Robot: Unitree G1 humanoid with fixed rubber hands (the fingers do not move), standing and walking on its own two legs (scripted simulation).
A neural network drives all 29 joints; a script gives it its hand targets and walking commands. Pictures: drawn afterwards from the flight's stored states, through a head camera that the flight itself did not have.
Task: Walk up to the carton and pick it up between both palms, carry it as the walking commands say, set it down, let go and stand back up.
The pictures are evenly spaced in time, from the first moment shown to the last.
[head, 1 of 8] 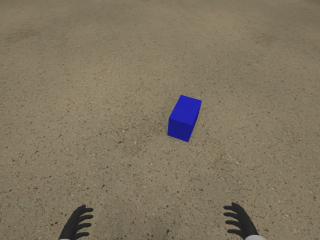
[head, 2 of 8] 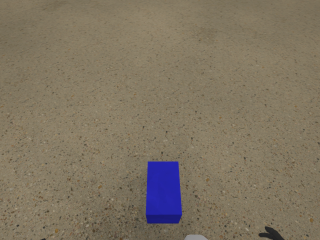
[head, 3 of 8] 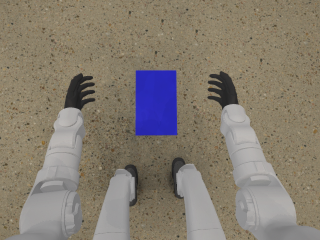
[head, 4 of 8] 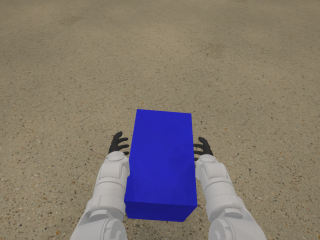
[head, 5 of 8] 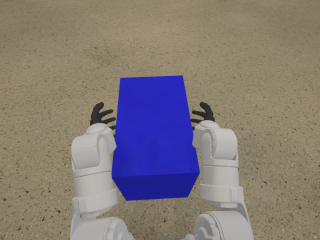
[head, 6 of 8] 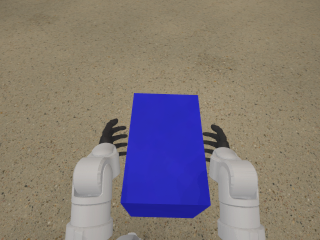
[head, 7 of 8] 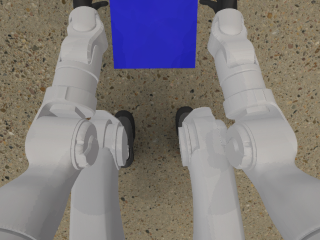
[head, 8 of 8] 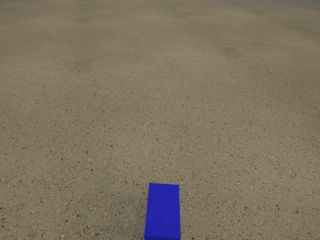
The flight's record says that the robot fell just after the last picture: no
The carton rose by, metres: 0.72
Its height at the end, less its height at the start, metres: +0.00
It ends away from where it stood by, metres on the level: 0.35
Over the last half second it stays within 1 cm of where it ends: yes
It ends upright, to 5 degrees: yes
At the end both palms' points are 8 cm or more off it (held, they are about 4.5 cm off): yes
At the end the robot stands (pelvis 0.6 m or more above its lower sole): yes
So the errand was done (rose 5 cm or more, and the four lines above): yes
